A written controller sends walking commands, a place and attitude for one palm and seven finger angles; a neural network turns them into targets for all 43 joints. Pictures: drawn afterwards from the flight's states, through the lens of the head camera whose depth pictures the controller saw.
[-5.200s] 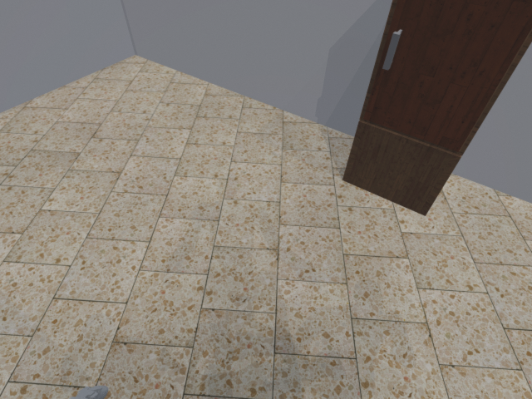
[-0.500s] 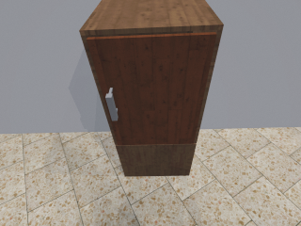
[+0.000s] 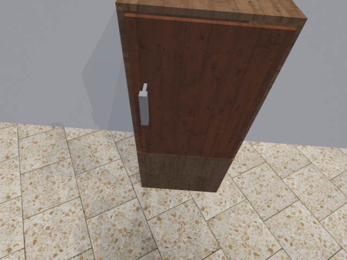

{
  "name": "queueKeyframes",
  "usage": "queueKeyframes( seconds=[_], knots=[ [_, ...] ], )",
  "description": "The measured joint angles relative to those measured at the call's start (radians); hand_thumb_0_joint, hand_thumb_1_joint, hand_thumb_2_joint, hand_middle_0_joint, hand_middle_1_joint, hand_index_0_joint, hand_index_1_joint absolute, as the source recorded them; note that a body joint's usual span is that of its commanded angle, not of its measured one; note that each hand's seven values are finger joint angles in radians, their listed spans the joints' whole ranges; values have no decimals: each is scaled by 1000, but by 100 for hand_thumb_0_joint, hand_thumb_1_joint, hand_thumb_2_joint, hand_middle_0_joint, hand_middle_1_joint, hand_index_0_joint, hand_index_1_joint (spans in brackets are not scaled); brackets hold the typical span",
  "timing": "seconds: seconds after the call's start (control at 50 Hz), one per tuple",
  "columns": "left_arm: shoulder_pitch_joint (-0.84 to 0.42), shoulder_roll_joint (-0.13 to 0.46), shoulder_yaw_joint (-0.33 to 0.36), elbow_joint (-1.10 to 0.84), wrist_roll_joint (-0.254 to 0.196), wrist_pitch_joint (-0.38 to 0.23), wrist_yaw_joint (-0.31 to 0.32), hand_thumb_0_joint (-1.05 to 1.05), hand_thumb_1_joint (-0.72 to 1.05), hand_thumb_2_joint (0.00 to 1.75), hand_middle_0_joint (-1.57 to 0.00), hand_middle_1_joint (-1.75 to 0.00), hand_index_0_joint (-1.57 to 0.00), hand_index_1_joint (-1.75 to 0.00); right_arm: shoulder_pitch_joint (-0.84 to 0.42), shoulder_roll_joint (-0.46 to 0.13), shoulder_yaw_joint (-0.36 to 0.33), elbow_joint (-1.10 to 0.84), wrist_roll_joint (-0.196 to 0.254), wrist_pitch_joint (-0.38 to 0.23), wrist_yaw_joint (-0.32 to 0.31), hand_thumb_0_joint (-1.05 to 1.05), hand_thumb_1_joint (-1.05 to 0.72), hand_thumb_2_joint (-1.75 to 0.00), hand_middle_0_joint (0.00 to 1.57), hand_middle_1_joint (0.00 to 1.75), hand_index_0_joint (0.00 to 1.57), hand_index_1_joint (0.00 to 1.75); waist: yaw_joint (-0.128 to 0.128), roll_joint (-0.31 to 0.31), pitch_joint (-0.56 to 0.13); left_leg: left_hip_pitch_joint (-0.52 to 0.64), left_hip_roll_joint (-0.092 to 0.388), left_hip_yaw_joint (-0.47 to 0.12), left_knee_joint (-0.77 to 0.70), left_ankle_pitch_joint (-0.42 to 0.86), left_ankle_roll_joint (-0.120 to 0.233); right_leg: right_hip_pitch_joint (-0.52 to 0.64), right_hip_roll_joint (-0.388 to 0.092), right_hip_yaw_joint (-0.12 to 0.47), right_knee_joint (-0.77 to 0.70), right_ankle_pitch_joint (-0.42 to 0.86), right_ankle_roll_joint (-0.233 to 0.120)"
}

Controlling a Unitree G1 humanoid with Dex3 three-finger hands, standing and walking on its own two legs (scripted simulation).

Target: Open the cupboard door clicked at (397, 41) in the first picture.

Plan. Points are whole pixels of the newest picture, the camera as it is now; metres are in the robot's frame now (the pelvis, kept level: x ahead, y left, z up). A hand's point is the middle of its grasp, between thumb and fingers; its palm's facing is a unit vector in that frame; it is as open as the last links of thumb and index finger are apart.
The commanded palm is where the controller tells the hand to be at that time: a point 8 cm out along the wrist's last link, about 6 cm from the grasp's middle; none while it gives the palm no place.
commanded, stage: come to a stop and stand still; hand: left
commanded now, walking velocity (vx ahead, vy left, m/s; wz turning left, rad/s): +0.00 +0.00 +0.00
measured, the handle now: (145, 104) +0.56 +0.16 -0.01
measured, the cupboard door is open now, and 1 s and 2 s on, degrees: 0 0 0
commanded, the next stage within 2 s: look again from close up in 0.24 s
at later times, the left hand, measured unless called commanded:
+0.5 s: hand out of the picture +0.02 +0.19 -0.17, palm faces +0.00 -0.98 -0.22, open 7.3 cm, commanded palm none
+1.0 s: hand out of the picture +0.03 +0.18 -0.15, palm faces +0.12 -0.97 -0.22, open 7.3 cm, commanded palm +0.09 +0.23 -0.06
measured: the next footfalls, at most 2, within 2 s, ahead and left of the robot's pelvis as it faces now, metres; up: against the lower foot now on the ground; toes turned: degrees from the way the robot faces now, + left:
none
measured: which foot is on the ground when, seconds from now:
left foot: down 0.00-1.00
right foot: down 0.00-1.00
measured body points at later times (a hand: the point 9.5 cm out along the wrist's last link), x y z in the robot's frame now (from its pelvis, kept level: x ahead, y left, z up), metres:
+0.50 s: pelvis -0.01 +0.01 +0.00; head +0.01 +0.01 +0.45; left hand +0.02 +0.24 -0.15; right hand -0.01 -0.22 -0.15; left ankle -0.01 +0.11 -0.73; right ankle -0.03 -0.12 -0.73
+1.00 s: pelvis +0.00 +0.00 +0.01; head +0.02 +0.00 +0.45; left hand +0.02 +0.23 -0.13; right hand +0.02 -0.23 -0.15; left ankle -0.01 +0.11 -0.73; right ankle -0.03 -0.12 -0.73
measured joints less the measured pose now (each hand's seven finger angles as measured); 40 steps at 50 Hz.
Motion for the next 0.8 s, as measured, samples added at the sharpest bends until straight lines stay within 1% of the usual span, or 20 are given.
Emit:
queueKeyframes(
  seconds=[0.04,0.06,0.08,0.12,0.16,0.22,0.34,0.4,0.46,0.52,0.58,0.7,0.8],
  knots=[
    [-30,8,-1,-7,-1,0,-3,0,91,90,-20,-30,-20,-30,-8,10,6,0,0,-1,-4,0,-91,-90,19,30,20,30,-6,4,4,13,-9,3,-14,10,6,-12,1,-4,-3,13,-3],
    [-44,10,-1,-13,-1,-3,-5,0,91,90,-20,-30,-20,-30,-9,13,8,1,0,0,-4,0,-91,-90,19,30,20,30,-9,9,5,17,-13,2,-17,12,7,-10,2,-6,-35,46,-3],
    [-55,10,-1,-17,-1,-9,-6,0,91,90,-20,-30,-19,-30,-8,13,7,4,4,1,-5,0,-91,-90,19,30,20,30,-12,17,4,19,-15,0,-15,12,7,-1,4,-7,-69,106,-5],
    [-70,-2,-6,-20,2,-22,-7,0,91,90,-19,-30,-19,-30,-3,-3,-5,11,12,4,-8,-1,-92,-90,20,30,20,30,-21,58,-10,27,-2,-14,-19,10,4,26,19,-21,-109,137,-4],
    [-71,-8,-12,-25,3,-32,-10,0,91,90,-19,-30,-19,-30,7,-16,-7,21,11,11,-3,-1,-93,-90,20,30,20,30,-27,79,-35,37,4,-16,-47,21,2,44,28,-25,-154,146,-3],
    [-81,-4,-16,-28,3,-37,-8,0,92,90,-19,-30,-19,-30,22,-26,-8,34,9,8,0,-2,-93,-90,20,30,20,30,-38,82,-48,51,7,-12,-84,40,1,58,34,-23,-195,165,-2],
    [-100,12,-17,-24,-2,-33,-9,0,93,90,-20,-30,-20,-30,76,-41,1,74,5,4,1,-1,-93,-90,20,30,20,30,-51,63,-44,68,11,-14,-123,62,0,81,42,-26,-247,194,-4],
    [-94,11,-30,-46,3,-49,7,0,92,90,-20,-30,-20,-30,113,-53,9,46,1,6,12,0,-92,-90,20,30,20,30,-61,71,-31,12,27,-23,-53,38,0,47,53,-32,-222,192,-6],
    [-92,10,-38,-58,1,-51,-2,0,92,90,-20,-30,-20,-30,150,-63,13,24,-6,-1,15,0,-92,-90,19,30,20,30,-71,84,-13,-21,25,-29,-9,19,6,18,48,-37,-178,173,-7],
    [-81,5,-42,-59,-2,-45,-11,0,92,90,-20,-30,-20,-30,182,-66,19,21,-6,3,14,0,-91,-90,19,30,20,30,-72,103,-12,-28,19,-28,9,11,13,7,40,-35,-151,160,-4],
    [-68,5,-43,-54,-2,-38,-15,0,92,90,-20,-30,-20,-30,199,-56,25,23,-5,7,15,1,-91,-90,19,30,20,30,-72,112,-17,-22,13,-23,9,9,15,4,33,-31,-136,151,-1],
    [-53,2,-44,-45,-4,-34,-17,0,91,90,-20,-30,-20,-30,197,-25,37,30,-3,1,18,1,-91,-90,19,30,20,30,-67,114,-25,-11,7,-15,-18,22,12,-1,29,-22,-134,150,-2],
    [-47,-8,-45,-40,-4,-37,-16,0,91,90,-20,-30,-20,-30,184,-25,37,48,-3,-2,14,2,-92,-90,20,30,20,30,-58,107,-27,-1,8,-12,-37,29,6,2,31,-20,-141,151,-6]
  ],
)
